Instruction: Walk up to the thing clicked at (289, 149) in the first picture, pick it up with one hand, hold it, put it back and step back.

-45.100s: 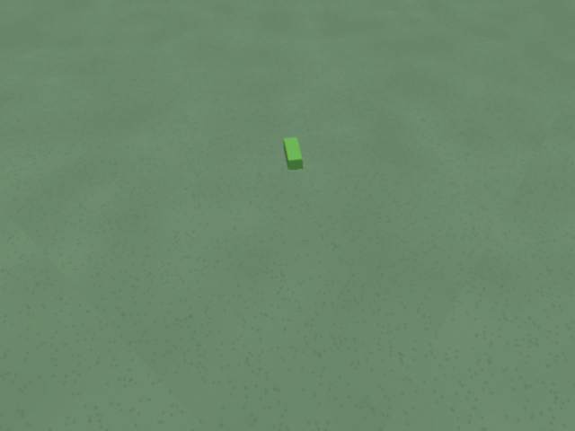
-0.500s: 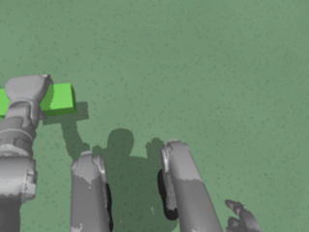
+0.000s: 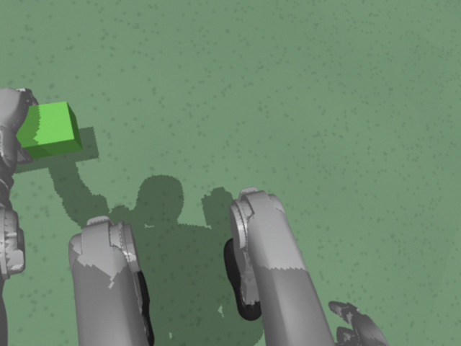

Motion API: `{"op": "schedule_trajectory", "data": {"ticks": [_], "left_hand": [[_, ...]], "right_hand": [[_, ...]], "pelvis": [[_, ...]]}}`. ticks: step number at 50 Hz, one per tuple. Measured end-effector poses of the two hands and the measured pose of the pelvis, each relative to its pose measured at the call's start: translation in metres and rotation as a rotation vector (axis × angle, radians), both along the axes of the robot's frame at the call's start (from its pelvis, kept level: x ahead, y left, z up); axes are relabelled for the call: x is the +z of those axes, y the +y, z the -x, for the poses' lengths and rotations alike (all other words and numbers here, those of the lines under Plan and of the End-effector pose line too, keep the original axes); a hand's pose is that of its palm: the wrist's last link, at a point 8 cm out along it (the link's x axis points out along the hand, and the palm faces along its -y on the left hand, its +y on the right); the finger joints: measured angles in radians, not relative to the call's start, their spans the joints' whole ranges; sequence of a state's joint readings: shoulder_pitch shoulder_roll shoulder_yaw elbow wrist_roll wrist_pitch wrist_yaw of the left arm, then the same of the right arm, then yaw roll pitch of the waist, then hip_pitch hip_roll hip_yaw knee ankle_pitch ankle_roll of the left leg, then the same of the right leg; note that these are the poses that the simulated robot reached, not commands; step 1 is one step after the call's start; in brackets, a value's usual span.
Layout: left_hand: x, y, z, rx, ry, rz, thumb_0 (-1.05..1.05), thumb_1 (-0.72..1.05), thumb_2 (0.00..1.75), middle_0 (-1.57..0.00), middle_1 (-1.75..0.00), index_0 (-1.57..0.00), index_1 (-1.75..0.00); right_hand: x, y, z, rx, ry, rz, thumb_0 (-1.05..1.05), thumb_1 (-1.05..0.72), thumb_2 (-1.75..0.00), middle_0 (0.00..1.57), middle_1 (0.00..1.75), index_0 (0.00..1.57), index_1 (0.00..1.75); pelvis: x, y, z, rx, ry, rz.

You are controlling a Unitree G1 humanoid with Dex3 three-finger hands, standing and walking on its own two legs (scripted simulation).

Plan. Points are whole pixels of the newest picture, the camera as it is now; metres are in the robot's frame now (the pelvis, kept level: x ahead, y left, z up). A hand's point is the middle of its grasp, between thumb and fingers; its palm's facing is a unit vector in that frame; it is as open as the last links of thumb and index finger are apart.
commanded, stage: crouch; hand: left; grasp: from above
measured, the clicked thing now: (19, 135) +0.49 +0.29 -0.19
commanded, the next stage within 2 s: lower in 0.38 s
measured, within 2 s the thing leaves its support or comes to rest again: rests again in 2.00 s
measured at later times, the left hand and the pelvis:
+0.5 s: hand (20, 135) +0.49 +0.29 -0.20, palm faces -0.45 -0.06 -0.89, open 10.0 cm; pelvis +0.00 +0.00 -0.04, yaw -2 degrees
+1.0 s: hand (32, 142) +0.50 +0.29 -0.25, palm faces -0.46 -0.07 -0.89, open 10.0 cm; pelvis +0.00 +0.00 -0.06, yaw -4 degrees
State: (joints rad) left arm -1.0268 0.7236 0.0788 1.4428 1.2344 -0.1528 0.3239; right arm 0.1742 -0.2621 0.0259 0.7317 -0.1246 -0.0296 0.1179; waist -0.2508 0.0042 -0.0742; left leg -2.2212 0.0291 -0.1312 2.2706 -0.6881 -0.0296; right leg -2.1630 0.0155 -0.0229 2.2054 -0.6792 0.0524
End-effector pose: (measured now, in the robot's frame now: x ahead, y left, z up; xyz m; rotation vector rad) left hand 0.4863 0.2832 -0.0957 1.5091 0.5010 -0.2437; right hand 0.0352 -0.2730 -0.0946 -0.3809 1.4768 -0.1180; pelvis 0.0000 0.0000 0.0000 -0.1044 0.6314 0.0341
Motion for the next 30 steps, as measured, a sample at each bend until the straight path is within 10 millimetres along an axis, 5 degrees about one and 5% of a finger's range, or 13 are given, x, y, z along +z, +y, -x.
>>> {"op": "schedule_trajectory", "data": {"ticks": [15, 30], "left_hand": [[-0.030, 0.002, -0.009, -0.005, -0.007, -0.002, 0.01, 0.04, 0.43, -0.65, -0.60, -0.70, -0.54], [-0.050, 0.007, -0.013, 0.000, 0.004, 0.000, 0.01, 0.02, 0.43, -0.67, -0.59, -0.72, -0.52]], "right_hand": [[-0.025, 0.006, 0.014, 0.020, 0.022, -0.003, 0.00, -0.91, -0.90, 0.20, 0.30, 0.21, 0.30], [-0.027, 0.008, 0.009, 0.043, 0.038, 0.008, 0.00, -0.92, -0.90, 0.20, 0.30, 0.21, 0.30]], "pelvis": [[-0.031, 0.000, 0.004, -0.010, -0.029, 0.015], [-0.039, 0.002, 0.000, -0.016, -0.031, 0.032]]}}
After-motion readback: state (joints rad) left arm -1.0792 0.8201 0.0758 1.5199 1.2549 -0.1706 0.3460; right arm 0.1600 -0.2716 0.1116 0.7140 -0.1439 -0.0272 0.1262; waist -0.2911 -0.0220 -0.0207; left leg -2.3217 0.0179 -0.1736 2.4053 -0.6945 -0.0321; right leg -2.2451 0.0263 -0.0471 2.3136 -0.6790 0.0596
